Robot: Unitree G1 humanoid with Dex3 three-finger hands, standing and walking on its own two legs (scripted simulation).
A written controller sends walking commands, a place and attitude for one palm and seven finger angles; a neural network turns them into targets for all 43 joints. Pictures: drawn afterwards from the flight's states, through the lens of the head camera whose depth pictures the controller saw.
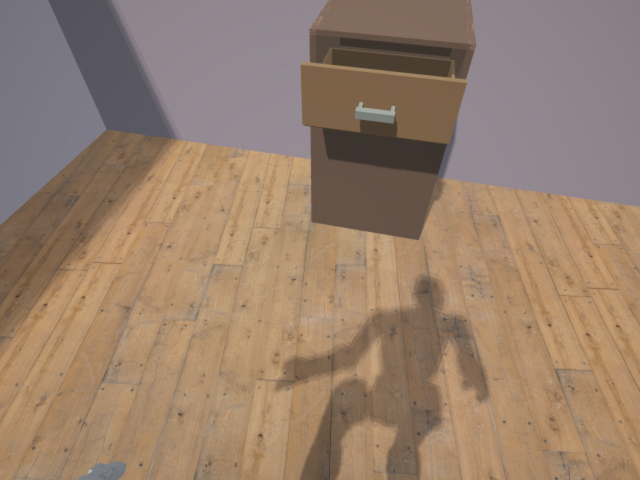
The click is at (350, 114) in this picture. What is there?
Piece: drawer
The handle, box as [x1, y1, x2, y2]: [355, 102, 395, 123]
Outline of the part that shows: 356,107 355,118 392,123 393,122 395,111 394,106 391,107 390,111 363,108 362,102 360,102 359,105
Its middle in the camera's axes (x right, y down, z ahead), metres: +0.15 -0.34 +1.05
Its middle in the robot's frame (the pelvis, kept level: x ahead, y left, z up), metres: +1.02 -0.09 -0.06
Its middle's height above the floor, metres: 0.71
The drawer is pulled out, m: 0.20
